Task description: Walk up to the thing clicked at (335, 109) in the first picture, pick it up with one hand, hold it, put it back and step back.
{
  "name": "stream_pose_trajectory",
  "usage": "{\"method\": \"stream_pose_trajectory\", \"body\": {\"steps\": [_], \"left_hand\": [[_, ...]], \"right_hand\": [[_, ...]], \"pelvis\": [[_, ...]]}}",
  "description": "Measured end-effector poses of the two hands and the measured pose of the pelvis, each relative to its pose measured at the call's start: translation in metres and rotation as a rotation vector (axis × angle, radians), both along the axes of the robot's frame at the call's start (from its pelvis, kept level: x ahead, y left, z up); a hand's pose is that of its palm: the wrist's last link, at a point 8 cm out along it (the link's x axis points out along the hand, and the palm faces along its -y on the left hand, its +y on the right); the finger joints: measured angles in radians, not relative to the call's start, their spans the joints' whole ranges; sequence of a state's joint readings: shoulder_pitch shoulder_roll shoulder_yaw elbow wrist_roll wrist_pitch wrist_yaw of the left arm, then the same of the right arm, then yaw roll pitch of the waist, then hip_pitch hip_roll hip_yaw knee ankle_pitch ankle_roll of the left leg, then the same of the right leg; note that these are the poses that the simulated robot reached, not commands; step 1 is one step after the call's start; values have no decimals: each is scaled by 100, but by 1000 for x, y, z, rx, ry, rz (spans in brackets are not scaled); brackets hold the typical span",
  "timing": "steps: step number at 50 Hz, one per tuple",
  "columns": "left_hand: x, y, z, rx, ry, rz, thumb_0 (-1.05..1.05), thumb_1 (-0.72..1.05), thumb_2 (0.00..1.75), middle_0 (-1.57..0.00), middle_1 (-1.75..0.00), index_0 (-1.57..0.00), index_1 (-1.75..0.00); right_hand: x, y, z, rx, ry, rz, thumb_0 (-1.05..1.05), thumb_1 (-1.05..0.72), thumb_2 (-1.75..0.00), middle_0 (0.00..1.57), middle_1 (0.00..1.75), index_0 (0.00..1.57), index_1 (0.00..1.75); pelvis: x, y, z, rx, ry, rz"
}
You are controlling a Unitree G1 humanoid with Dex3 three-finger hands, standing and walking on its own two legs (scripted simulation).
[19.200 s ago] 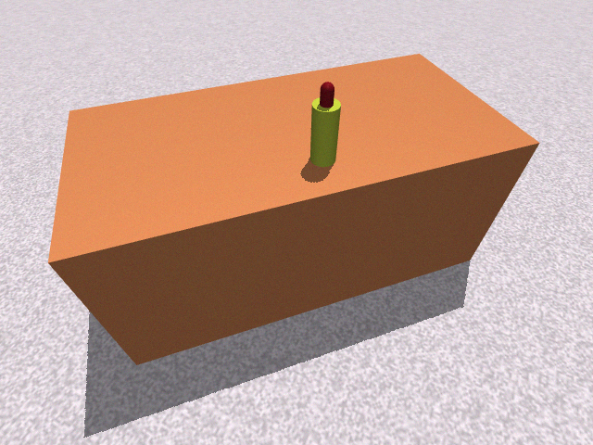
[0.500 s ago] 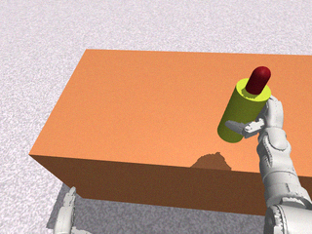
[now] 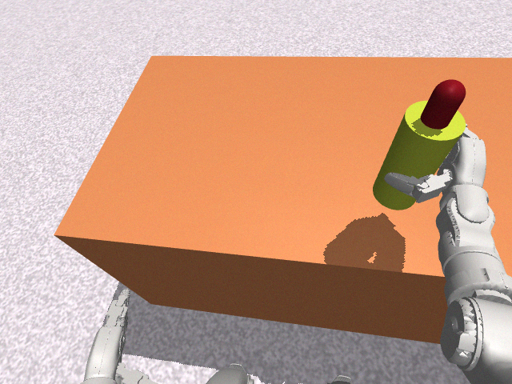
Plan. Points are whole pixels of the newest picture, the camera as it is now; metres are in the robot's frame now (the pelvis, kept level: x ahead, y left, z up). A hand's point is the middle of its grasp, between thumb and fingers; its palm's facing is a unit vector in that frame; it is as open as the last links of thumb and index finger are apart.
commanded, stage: crouch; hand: right
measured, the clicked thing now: (418, 149) +0.46 -0.18 +0.09
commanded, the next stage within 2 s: lower in 0.04 s
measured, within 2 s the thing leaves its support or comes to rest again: rests again in 1.26 s
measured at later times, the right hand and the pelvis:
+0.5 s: hand (409, 175) +0.47 -0.19 +0.01, palm faces +0.16 +0.99 +0.02, open 10.9 cm; pelvis +0.00 +0.01 -0.03, yaw +0 degrees
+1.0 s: hand (405, 181) +0.49 -0.20 -0.02, palm faces +0.18 +0.98 +0.01, open 10.9 cm; pelvis -0.01 +0.01 -0.06, yaw +0 degrees
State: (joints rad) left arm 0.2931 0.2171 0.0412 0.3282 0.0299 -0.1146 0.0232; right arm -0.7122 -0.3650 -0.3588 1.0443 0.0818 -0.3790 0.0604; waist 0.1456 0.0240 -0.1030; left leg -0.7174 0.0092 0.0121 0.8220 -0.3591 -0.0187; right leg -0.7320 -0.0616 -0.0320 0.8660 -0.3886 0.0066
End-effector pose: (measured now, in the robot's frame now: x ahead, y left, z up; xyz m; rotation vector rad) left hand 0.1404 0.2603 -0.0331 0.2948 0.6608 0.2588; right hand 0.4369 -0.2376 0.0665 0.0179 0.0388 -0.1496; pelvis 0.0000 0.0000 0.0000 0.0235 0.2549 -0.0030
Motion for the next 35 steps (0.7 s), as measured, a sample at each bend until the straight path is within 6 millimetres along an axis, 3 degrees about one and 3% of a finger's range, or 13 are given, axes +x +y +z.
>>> {"method": "stream_pose_trajectory", "body": {"steps": [12,26,35], "left_hand": [[2,6,-3,9,-1,-8,-1,-54,6,-5,-5,-5,-5],[1,5,-7,48,-15,-44,-1,-54,6,-5,-5,-5,-5],[-8,7,-11,69,-4,-39,-1,-55,7,-5,-5,-5,-5]], "right_hand": [[10,-6,-10,-10,-6,-17,-2,61,-97,75,115,78,116],[8,-3,-59,6,24,-12,-2,61,-98,75,115,78,116],[15,-4,-66,-12,7,-17,-2,61,-98,74,115,77,116]], "pelvis": [[2,4,-11,2,34,-5],[-4,8,-31,8,90,-8],[-9,8,-42,15,111,-5]]}}
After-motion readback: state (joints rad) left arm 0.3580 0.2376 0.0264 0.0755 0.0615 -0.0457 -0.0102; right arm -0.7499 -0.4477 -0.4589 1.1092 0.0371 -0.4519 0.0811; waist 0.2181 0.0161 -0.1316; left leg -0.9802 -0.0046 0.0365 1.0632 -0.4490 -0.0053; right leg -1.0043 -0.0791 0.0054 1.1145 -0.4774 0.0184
